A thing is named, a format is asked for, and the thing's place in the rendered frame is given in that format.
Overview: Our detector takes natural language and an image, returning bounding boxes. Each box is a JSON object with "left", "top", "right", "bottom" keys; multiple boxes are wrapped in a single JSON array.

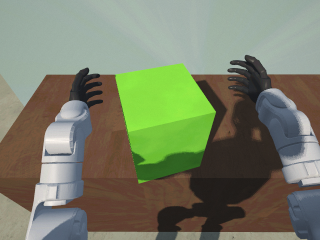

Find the robot left upper arm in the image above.
[{"left": 27, "top": 207, "right": 88, "bottom": 240}]

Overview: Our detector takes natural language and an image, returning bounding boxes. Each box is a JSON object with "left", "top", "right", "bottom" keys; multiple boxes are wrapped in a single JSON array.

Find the robot left hand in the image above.
[{"left": 69, "top": 67, "right": 103, "bottom": 109}]

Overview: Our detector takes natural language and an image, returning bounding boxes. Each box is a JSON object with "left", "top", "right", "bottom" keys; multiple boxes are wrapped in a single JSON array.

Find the pedestal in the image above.
[{"left": 0, "top": 74, "right": 320, "bottom": 232}]

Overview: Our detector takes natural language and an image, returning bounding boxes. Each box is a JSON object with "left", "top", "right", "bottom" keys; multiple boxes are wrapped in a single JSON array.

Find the robot right upper arm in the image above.
[{"left": 287, "top": 189, "right": 320, "bottom": 240}]

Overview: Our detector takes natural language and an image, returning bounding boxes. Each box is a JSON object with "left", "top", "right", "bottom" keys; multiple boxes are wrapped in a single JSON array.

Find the carton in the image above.
[{"left": 115, "top": 63, "right": 216, "bottom": 184}]

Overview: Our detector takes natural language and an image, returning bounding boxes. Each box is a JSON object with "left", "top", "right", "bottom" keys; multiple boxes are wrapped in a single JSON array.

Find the robot right hand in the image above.
[{"left": 227, "top": 55, "right": 272, "bottom": 103}]

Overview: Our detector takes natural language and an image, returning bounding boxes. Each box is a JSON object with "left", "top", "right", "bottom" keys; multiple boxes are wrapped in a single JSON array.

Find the robot left forearm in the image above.
[{"left": 25, "top": 100, "right": 93, "bottom": 240}]

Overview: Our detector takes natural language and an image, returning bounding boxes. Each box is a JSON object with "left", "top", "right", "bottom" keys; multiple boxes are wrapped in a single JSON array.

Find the robot right forearm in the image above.
[{"left": 255, "top": 88, "right": 320, "bottom": 188}]

